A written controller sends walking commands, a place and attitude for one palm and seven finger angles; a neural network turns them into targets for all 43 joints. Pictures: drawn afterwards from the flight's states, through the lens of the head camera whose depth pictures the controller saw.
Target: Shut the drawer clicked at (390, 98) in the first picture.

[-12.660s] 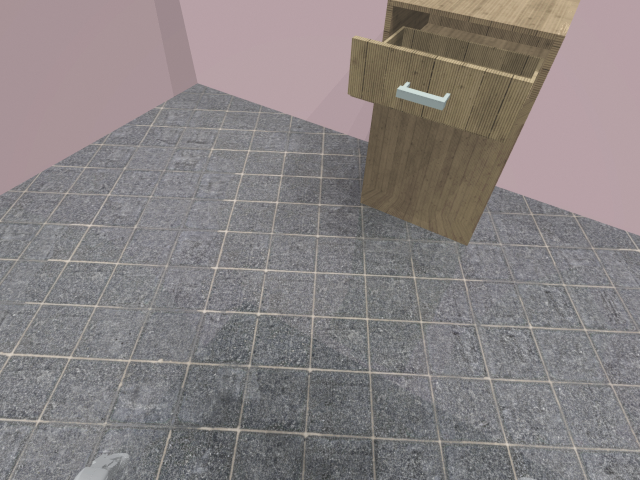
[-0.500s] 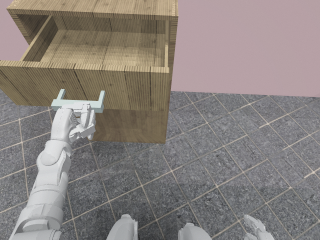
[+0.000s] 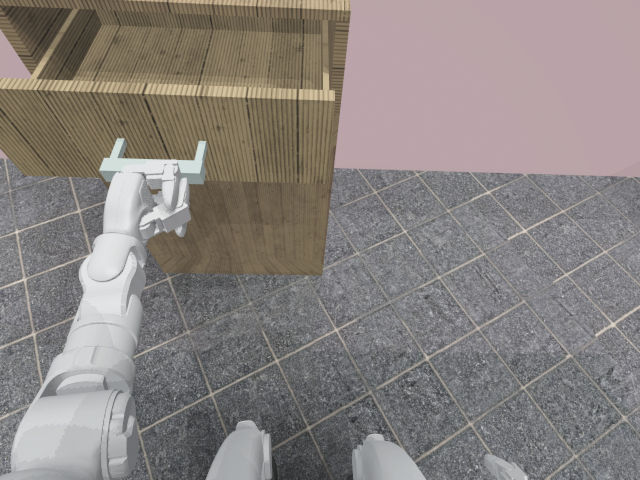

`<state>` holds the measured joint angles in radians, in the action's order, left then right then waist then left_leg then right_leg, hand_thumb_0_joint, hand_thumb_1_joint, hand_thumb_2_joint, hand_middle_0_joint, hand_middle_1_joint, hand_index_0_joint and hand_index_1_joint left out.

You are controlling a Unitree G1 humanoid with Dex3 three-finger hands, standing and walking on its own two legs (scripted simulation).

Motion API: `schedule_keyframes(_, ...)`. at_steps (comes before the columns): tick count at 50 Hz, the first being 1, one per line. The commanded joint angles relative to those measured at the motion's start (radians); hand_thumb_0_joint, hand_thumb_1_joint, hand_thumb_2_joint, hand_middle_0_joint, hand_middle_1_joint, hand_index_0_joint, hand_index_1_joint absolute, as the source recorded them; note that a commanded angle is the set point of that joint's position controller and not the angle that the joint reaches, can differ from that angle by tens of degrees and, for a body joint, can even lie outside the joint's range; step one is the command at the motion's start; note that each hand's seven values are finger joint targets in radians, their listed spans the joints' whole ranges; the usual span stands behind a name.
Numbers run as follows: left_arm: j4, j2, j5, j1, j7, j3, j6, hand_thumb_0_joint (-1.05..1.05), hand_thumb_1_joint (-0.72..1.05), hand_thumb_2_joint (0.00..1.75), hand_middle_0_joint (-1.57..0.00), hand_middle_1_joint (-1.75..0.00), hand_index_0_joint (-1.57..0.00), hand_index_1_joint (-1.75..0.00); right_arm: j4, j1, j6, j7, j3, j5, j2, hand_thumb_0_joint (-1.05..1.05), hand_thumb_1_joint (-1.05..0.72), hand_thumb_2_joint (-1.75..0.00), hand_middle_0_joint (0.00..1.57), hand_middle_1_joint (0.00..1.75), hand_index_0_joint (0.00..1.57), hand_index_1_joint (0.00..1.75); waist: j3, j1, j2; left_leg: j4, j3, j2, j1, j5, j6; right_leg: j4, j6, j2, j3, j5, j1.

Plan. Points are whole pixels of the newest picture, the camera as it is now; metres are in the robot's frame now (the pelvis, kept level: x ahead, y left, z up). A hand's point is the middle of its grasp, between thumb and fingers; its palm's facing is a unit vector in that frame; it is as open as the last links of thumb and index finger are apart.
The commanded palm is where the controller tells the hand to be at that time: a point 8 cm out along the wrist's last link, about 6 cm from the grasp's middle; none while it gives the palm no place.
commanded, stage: push the drawer shut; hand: left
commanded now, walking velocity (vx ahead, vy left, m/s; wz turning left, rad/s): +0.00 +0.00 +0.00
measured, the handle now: (157, 159) +0.52 +0.21 +0.06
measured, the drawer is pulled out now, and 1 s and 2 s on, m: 0.17 0.05 0.00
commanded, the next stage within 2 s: pull the fist back off the drawer in 1.74 s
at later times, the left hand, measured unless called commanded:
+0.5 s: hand (191, 167) +0.50 +0.16 +0.06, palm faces -0.05 -1.00 -0.04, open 3.3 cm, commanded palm +0.49 +0.21 +0.06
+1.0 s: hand (198, 133) +0.57 +0.16 +0.06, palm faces -0.05 -1.00 -0.03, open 3.4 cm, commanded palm +0.56 +0.19 +0.06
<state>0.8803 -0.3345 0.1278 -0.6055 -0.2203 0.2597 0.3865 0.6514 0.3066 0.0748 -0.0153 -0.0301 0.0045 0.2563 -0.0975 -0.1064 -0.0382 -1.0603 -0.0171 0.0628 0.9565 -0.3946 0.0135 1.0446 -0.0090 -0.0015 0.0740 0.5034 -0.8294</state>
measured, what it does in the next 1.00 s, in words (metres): stands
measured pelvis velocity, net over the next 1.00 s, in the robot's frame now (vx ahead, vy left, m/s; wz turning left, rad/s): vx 0.00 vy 0.00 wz -0.05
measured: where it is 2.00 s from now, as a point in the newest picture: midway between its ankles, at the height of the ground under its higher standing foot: outside the picture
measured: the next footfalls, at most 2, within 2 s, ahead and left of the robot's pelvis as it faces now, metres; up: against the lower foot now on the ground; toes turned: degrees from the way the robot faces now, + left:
none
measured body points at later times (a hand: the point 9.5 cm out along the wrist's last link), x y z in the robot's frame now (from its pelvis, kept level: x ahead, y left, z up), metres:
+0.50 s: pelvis +0.00 +0.00 -0.02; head +0.12 +0.01 +0.42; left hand +0.50 +0.21 +0.06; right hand +0.02 -0.27 -0.13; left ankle +0.06 +0.11 -0.66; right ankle +0.00 -0.12 -0.66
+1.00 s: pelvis +0.00 +0.00 -0.03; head +0.16 +0.02 +0.39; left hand +0.56 +0.21 +0.07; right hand -0.03 -0.26 -0.13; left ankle +0.06 +0.11 -0.66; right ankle +0.00 -0.12 -0.66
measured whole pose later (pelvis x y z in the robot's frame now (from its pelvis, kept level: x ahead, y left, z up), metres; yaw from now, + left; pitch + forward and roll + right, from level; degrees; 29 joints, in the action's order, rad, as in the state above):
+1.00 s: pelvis +0.00 +0.00 -0.03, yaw -3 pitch +26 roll -5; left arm 1.24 -0.59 0.00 -1.09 -0.22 0.42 0.32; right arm 0.65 0.39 0.00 0.02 -0.05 -0.04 0.26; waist -0.10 -0.23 -0.06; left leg -1.19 0.01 0.10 1.21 -0.43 0.02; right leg 1.13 -0.01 -0.04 0.08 0.52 -1.07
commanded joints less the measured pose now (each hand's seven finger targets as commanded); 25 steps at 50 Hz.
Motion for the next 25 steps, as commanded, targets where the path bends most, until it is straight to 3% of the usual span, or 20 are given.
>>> schedule_keyframes(1, -0.184, -0.216, 0.02, -0.539, 0.03, 0.06, 0.085, 0.0, 0.9, 0.9, -1.4, -1.6, -1.4, -1.6, -0.073, 0.086, 0.023, -0.009, 0.059, 0.004, 0.165, 0.0, -0.9, -0.9, 0.2, 0.3, 0.2, 0.3, -0.384, -0.041, -0.041, 0.118, 0.075, -0.035, -0.389, 0.118, 0.01, -0.167, -0.007, -0.035, -0.041, -0.171, -0.012)
schedule_keyframes(2, -0.171, -0.223, 0.017, -0.559, 0.028, 0.06, 0.09, 0.0, 0.9, 0.9, -1.4, -1.6, -1.4, -1.6, -0.068, 0.093, 0.022, -0.011, 0.059, 0.003, 0.169, 0.0, -0.9, -0.9, 0.2, 0.3, 0.2, 0.3, -0.382, -0.05, -0.026, 0.109, 0.078, -0.033, -0.39, 0.128, 0.014, -0.159, -0.009, -0.039, -0.038, -0.18, -0.023)
schedule_keyframes(4, -0.157, -0.275, 0.01, -0.576, 0.028, 0.099, 0.095, 0.0, 0.9, 0.9, -1.4, -1.6, -1.4, -1.6, -0.067, 0.101, 0.016, -0.009, 0.059, 0.0, 0.174, 0.0, -0.9, -0.9, 0.2, 0.3, 0.2, 0.3, -0.417, -0.038, -0.056, 0.103, 0.074, -0.035, -0.379, 0.132, 0.012, -0.151, -0.009, -0.036, -0.044, -0.183, -0.01)
schedule_keyframes(6, -0.135, -0.273, 0.009, -0.592, 0.022, 0.098, 0.096, 0.0, 0.9, 0.9, -1.4, -1.6, -1.4, -1.6, -0.065, 0.105, 0.013, -0.007, 0.059, -0.001, 0.17, 0.0, -0.9, -0.9, 0.2, 0.3, 0.2, 0.3, -0.433, -0.04, -0.063, 0.095, 0.071, -0.036, -0.381, 0.143, 0.013, -0.152, -0.008, -0.036, -0.049, -0.195, -0.003)
schedule_keyframes(7, -0.129, -0.302, 0.005, -0.584, 0.019, 0.119, 0.097, 0.0, 0.9, 0.9, -1.4, -1.6, -1.4, -1.6, -0.068, 0.115, 0.009, -0.007, 0.059, -0.002, 0.174, 0.0, -0.9, -0.9, 0.2, 0.3, 0.2, 0.3, -0.444, -0.033, -0.063, 0.09, 0.074, -0.034, -0.384, 0.158, 0.013, -0.14, -0.011, -0.041, -0.045, -0.205, -0.001)
schedule_keyframes(10, -0.078, -0.296, 0.001, -0.642, 0.012, 0.107, 0.088, 0.0, 0.9, 0.9, -1.4, -1.6, -1.4, -1.6, -0.06, 0.12, -0.001, -0.005, 0.056, -0.002, 0.171, 0.0, -0.9, -0.9, 0.2, 0.3, 0.2, 0.3, -0.43, -0.054, -0.061, 0.077, 0.068, -0.034, -0.349, 0.143, 0.015, -0.144, -0.005, -0.04, -0.051, -0.198, -0.016)
schedule_keyframes(12, -0.062, -0.347, -0.005, -0.674, 0.01, 0.14, 0.09, 0.0, 0.9, 0.9, -1.4, -1.6, -1.4, -1.6, -0.058, 0.134, -0.003, -0.007, 0.056, -0.005, 0.176, 0.0, -0.9, -0.9, 0.2, 0.3, 0.2, 0.3, -0.436, -0.053, -0.062, 0.064, 0.068, -0.033, -0.326, 0.147, 0.019, -0.134, -0.008, -0.043, -0.057, -0.202, -0.012)
schedule_keyframes(13, -0.069, -0.326, -0.006, -0.685, 0.006, 0.122, 0.089, 0.0, 0.9, 0.9, -1.4, -1.6, -1.4, -1.6, -0.063, 0.134, -0.004, -0.004, 0.054, -0.004, 0.171, 0.0, -0.9, -0.9, 0.2, 0.3, 0.2, 0.3, -0.454, -0.055, -0.09, 0.064, 0.066, -0.035, -0.34, 0.161, 0.018, -0.132, -0.007, -0.042, -0.057, -0.216, -0.012)
schedule_keyframes(14, -0.056, -0.349, -0.009, -0.683, 0.007, 0.142, 0.088, 0.0, 0.9, 0.9, -1.4, -1.6, -1.4, -1.6, -0.06, 0.14, -0.008, -0.004, 0.055, -0.005, 0.175, 0.0, -0.9, -0.9, 0.2, 0.3, 0.2, 0.3, -0.463, -0.05, -0.091, 0.062, 0.069, -0.032, -0.345, 0.168, 0.016, -0.13, -0.009, -0.043, -0.055, -0.217, -0.015)
schedule_keyframes(15, -0.071, -0.329, -0.007, -0.718, 0.004, 0.12, 0.09, 0.0, 0.9, 0.9, -1.4, -1.6, -1.4, -1.6, -0.06, 0.14, -0.008, -0.002, 0.055, -0.006, 0.173, 0.0, -0.9, -0.9, 0.2, 0.3, 0.2, 0.3, -0.472, -0.064, -0.099, 0.056, 0.067, -0.032, -0.35, 0.172, 0.019, -0.133, -0.006, -0.043, -0.059, -0.223, -0.022)
schedule_keyframes(17, -0.027, -0.362, -0.009, -0.701, 0.004, 0.149, 0.086, 0.0, 0.9, 0.9, -1.4, -1.6, -1.4, -1.6, -0.057, 0.154, -0.012, -0.003, 0.056, -0.008, 0.178, 0.0, -0.9, -0.9, 0.2, 0.3, 0.2, 0.3, -0.461, -0.063, -0.06, 0.051, 0.07, -0.03, -0.321, 0.174, 0.021, -0.127, -0.006, -0.048, -0.056, -0.223, -0.018)
schedule_keyframes(20, -0.003, -0.361, -0.018, -0.779, 0.006, 0.134, 0.078, 0.0, 0.9, 0.9, -1.4, -1.6, -1.4, -1.6, -0.046, 0.163, -0.016, -0.001, 0.053, -0.009, 0.179, 0.0, -0.9, -0.9, 0.2, 0.3, 0.2, 0.3, -0.447, -0.084, -0.082, 0.042, 0.07, -0.027, -0.295, 0.142, 0.022, -0.126, -0.003, -0.046, -0.058, -0.187, -0.055)
schedule_keyframes(23, 0.007, -0.414, -0.029, -0.788, 0.006, 0.17, 0.078, 0.0, 0.9, 0.9, -1.4, -1.6, -1.4, -1.6, -0.047, 0.182, -0.021, 0.0, 0.056, -0.014, 0.186, 0.0, -0.9, -0.9, 0.2, 0.3, 0.2, 0.3, -0.492, -0.079, -0.103, 0.03, 0.071, -0.026, -0.311, 0.176, 0.023, -0.117, -0.006, -0.049, -0.061, -0.212, -0.05)
schedule_keyframes(24, -0.013, -0.39, -0.031, -0.823, 0.006, 0.143, 0.079, 0.0, 0.9, 0.9, -1.4, -1.6, -1.4, -1.6, -0.046, 0.183, -0.021, 0.001, 0.055, -0.015, 0.181, 0.0, -0.9, -0.9, 0.2, 0.3, 0.2, 0.3, -0.505, -0.092, -0.117, 0.031, 0.075, -0.024, -0.332, 0.192, 0.023, -0.114, -0.005, -0.049, -0.057, -0.222, -0.061)
schedule_keyframes(25, -0.011, -0.388, -0.032, -0.82, 0.006, 0.148, 0.077, 0.0, 0.9, 0.9, -1.4, -1.6, -1.4, -1.6, -0.044, 0.187, -0.022, 0.003, 0.057, -0.017, 0.18, 0.0, -0.9, -0.9, 0.2, 0.3, 0.2, 0.3, -0.521, -0.085, -0.133, 0.024, 0.073, -0.025, -0.341, 0.203, 0.022, -0.113, -0.006, -0.05, -0.057, -0.229, -0.064)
